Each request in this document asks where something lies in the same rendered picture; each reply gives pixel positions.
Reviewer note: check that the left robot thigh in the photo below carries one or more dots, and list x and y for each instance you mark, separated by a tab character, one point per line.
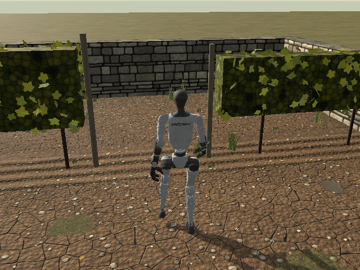
166	164

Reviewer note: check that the left robot shin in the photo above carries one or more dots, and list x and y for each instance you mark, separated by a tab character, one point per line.
163	193

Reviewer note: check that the right robot upper arm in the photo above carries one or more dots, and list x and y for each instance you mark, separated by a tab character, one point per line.
199	127

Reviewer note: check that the robot right forearm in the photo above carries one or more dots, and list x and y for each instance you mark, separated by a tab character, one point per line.
203	145

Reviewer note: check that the left robot hand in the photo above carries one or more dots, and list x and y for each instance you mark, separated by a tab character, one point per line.
153	174

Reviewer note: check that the right robot hand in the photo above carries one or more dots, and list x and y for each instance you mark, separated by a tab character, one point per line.
201	154

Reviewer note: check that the robot left forearm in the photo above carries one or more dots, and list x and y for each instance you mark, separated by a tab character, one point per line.
156	154

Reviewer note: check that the left robot upper arm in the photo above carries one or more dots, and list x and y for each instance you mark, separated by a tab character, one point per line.
161	129

